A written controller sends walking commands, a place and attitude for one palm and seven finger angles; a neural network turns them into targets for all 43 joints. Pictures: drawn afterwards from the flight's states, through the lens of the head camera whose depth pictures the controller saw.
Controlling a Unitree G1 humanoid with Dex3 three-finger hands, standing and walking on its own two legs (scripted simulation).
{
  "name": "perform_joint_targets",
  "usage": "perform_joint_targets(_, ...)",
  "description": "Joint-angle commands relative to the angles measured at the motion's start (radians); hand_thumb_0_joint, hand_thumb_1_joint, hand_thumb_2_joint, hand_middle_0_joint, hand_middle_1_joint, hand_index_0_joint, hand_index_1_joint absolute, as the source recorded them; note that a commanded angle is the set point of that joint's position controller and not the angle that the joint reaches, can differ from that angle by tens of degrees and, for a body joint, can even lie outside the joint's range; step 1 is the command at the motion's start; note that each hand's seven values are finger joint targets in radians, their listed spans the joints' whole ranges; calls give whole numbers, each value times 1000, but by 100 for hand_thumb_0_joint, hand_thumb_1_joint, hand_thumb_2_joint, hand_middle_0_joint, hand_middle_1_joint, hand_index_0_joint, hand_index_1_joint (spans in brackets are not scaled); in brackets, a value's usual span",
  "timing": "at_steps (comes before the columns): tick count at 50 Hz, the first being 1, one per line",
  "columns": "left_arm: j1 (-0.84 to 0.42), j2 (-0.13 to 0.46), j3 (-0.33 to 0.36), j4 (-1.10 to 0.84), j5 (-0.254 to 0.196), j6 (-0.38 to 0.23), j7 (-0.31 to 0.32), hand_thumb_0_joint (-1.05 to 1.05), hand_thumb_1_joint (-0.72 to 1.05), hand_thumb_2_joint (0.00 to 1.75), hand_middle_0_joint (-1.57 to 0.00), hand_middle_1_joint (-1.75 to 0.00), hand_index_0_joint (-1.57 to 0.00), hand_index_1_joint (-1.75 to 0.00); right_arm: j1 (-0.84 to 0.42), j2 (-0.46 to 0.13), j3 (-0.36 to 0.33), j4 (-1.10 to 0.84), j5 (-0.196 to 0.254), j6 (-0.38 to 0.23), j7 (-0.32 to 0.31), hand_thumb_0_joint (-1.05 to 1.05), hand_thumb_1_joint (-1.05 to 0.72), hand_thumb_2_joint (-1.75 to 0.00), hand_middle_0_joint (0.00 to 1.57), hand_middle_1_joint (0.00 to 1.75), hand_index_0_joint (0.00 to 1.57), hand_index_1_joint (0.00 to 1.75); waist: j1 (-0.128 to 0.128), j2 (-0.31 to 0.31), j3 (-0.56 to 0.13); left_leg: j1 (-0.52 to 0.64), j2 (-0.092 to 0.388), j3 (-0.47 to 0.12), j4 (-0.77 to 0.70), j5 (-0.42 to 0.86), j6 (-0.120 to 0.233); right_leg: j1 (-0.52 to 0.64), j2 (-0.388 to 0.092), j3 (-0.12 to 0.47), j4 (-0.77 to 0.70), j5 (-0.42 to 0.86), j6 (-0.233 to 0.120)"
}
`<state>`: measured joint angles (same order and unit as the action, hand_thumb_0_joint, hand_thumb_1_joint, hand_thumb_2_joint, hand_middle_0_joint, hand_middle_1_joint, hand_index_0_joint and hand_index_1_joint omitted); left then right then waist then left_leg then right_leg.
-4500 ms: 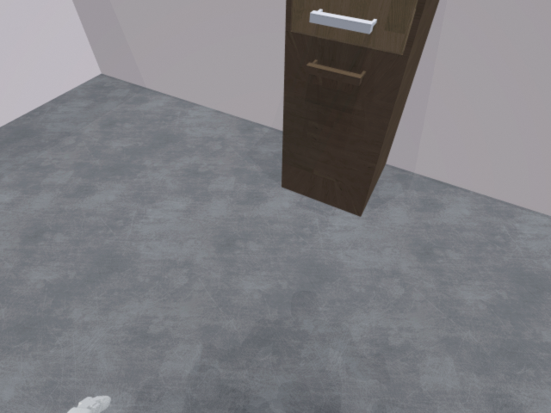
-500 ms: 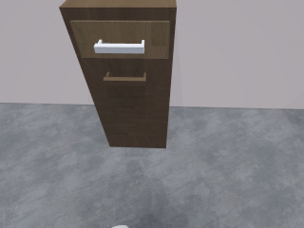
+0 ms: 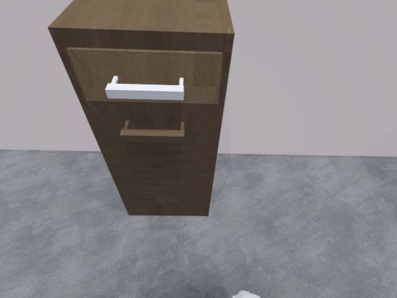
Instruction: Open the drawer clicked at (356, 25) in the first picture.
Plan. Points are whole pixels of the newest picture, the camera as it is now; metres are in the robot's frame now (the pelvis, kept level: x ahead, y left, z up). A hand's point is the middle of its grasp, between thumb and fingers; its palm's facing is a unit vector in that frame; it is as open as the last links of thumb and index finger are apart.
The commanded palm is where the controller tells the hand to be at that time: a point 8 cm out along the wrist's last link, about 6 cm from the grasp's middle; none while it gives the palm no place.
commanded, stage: take the last steps up to it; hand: left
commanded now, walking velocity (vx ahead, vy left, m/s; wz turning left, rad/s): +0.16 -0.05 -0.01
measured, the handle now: (147, 86) +0.60 +0.17 +0.09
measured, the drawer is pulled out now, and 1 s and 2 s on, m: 0.00 0.00 0.00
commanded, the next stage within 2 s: come to a stop and stand still in 0.04 s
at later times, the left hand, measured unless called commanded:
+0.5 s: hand (140, 288) +0.17 +0.14 -0.17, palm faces +0.08 -0.96 -0.25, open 7.2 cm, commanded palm none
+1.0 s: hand out of the picture +0.09 +0.19 -0.18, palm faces +0.06 -0.97 -0.23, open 7.4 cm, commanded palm none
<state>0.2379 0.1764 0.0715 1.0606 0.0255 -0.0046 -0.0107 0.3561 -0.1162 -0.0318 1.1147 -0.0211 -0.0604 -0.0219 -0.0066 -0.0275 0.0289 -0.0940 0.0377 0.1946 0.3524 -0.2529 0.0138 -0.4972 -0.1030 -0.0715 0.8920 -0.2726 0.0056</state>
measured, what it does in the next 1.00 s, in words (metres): steps on the spot: right foot, then left foot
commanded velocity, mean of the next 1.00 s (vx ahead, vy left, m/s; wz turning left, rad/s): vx -0.07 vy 0.05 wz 0.00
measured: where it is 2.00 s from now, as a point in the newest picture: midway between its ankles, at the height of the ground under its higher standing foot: outside the picture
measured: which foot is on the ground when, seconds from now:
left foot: down 0.00-0.16, up 0.18-0.62, down 0.64-1.00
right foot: up 0.00-0.12, down 0.14-0.66, up 0.68-0.96, down 0.98-1.00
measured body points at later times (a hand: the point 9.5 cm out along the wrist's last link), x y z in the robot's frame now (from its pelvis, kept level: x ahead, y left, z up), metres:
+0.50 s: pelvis +0.10 -0.04 -0.01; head +0.15 -0.06 +0.44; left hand +0.17 +0.19 -0.15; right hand +0.19 -0.29 -0.17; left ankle +0.09 +0.09 -0.68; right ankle +0.13 -0.13 -0.74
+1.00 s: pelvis +0.09 +0.01 -0.01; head +0.11 +0.00 +0.44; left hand +0.09 +0.24 -0.16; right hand +0.15 -0.22 -0.16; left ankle +0.08 +0.10 -0.74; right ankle +0.05 -0.12 -0.75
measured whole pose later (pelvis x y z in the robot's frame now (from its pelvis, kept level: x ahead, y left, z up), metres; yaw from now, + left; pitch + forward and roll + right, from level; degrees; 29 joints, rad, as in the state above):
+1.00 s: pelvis +0.09 +0.01 -0.01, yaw +1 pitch +0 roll +2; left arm 0.26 0.18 0.02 1.11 0.01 0.02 0.03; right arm 0.18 -0.15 -0.03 1.07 0.00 -0.01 -0.03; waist 0.03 -0.03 0.04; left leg -0.19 -0.03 0.10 0.43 -0.24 0.04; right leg -0.16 -0.06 -0.02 0.48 -0.32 0.02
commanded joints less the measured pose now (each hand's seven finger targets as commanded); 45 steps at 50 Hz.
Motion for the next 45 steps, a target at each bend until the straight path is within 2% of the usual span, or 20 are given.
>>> perform_joint_targets(1,-50,-1,-12,-63,-1,-11,-6,0,90,90,-20,-30,-20,-30,71,-146,-33,-16,-8,-1,-3,0,-90,-90,20,30,20,30,-25,160,90,-55,259,-147,-137,230,133,22,3,-30,-166,16,3)
perform_joint_targets(3,-63,6,-11,-67,1,-17,-6,0,90,90,-20,-30,-20,-30,74,-152,-37,-9,-11,6,-3,0,-90,-90,20,30,20,30,-24,160,85,-60,258,-146,-89,226,121,90,26,-53,-241,21,-6)
perform_joint_targets(5,20,28,-4,-36,2,-27,-4,0,90,90,-20,-30,-20,-30,57,-145,-37,-7,-7,12,-1,0,-90,-90,20,30,20,30,19,102,43,-98,219,-119,22,196,84,258,66,-87,-367,100,-17)
perform_joint_targets(6,106,68,6,-8,5,-38,1,0,90,90,-20,-30,-20,-30,61,-129,-33,-3,0,9,2,0,-90,-90,20,30,20,30,62,38,-7,-160,179,-81,156,184,52,418,36,-40,-421,130,-33)
perform_joint_targets(7,212,151,21,23,9,-51,12,0,90,90,-20,-30,-20,-30,80,-83,-22,-12,9,4,9,0,-90,-90,20,30,20,30,100,-152,-91,-324,87,0,394,-5,7,607,-157,188,-462,202,-97)
perform_joint_targets(8,268,224,30,27,-5,-52,20,0,90,90,-20,-30,-20,-30,97,-69,-12,-33,14,12,5,0,-90,-90,20,30,20,30,91,-276,-157,-399,3,-39,631,-370,-16,641,-324,403,-568,405,-185)
perform_joint_targets(9,206,198,18,16,-15,-54,28,0,90,90,-20,-30,-20,-30,70,-88,-13,-29,14,28,-3,0,-90,-90,20,30,20,30,78,-242,-168,-340,36,-161,697,-364,-15,521,-316,374,-582,557,-188)
perform_joint_targets(11,28,115,-11,-22,-9,-42,46,0,90,90,-20,-30,-20,-30,47,-53,-6,-8,18,46,-12,0,-90,-90,20,30,20,30,15,-71,-44,-297,71,-192,672,-270,-27,353,-269,219,-551,745,-190)
perform_joint_targets(14,-11,118,-9,-47,-3,-24,57,0,90,90,-20,-30,-20,-30,37,-50,-12,-6,22,88,-13,0,-90,-90,20,30,20,30,3,-59,-57,-258,44,-174,598,-235,-50,307,-242,116,-524,805,-185)
perform_joint_targets(17,5,140,6,-63,-5,-8,62,0,90,90,-20,-30,-20,-30,-24,-84,-30,-48,10,113,-4,0,-90,-90,20,30,20,30,24,-67,-48,-324,11,-178,677,-190,-65,317,-250,128,-532,805,-194)
perform_joint_targets(22,-29,167,17,-100,1,2,65,0,90,90,-20,-30,-20,-30,-111,-125,-42,-116,6,120,6,0,-90,-90,20,30,20,30,23,-102,-81,-365,6,-201,675,-166,-78,357,-256,117,-523,743,-203)
perform_joint_targets(27,-42,195,21,-117,11,11,55,0,90,90,-20,-30,-20,-30,-155,-125,-34,-158,12,103,13,0,-90,-90,20,30,20,30,28,-153,-88,-266,-4,-161,445,-162,-60,339,-220,117,-524,550,-192)
perform_joint_targets(30,-39,198,20,-101,3,15,51,0,90,90,-20,-30,-20,-30,-109,-130,-26,-147,10,84,11,0,-90,-90,20,30,20,30,5,-134,-116,-111,-11,-128,147,11,-53,320,-177,99,-454,438,-132)
perform_joint_targets(31,-30,177,15,-100,-4,17,49,0,90,90,-20,-30,-20,-30,-86,-155,-26,-138,7,73,11,0,-90,-90,20,30,20,30,-5,-60,-126,-20,18,-142,35,122,-43,280,-137,81,-392,358,-92)
perform_joint_targets(32,5,129,4,-107,-10,24,45,0,90,90,-20,-30,-20,-30,-93,-222,-34,-152,-1,64,10,0,-90,-90,20,30,20,30,8,149,-124,22,175,-310,-6,316,12,177,-38,8,-303,104,-29)
perform_joint_targets(33,12,89,-8,-109,-12,29,44,0,90,90,-20,-30,-20,-30,-148,-269,-34,-176,-5,70,11,0,-90,-90,20,30,20,30,25,292,-74,-83,305,-411,-59,417,98,147,25,-26,-204,-197,6)
perform_joint_targets(34,-27,98,-14,-105,-9,39,47,0,90,90,-20,-30,-20,-30,-177,-253,-28,-179,-8,69,-2,0,-90,-90,20,30,20,30,5,293,-40,-155,293,-443,-113,407,132,146,50,42,-84,-268,15)
perform_joint_targets(35,-18,102,-11,-95,-7,43,47,0,90,90,-20,-30,-20,-30,-200,-246,-25,-177,-7,66,-11,0,-90,-90,20,30,20,30,25,290,-24,-158,279,-412,-104,431,140,137,52,83,-9,-269,8)
perform_joint_targets(38,43,103,-13,-46,-6,36,39,0,90,90,-20,-30,-20,-30,-223,-209,-12,-167,2,60,-17,0,-90,-90,20,30,20,30,44,169,-53,-41,200,-293,-59,462,137,93,59,93,63,-169,16)
perform_joint_targets(45,27,77,-40,-19,-12,21,46,0,90,90,-20,-30,-20,-30,-116,-192,-22,-82,11,50,-17,0,-90,-90,20,30,20,30,3,135,-68,70,188,-293,-15,625,132,223,46,40,-332,-111,28)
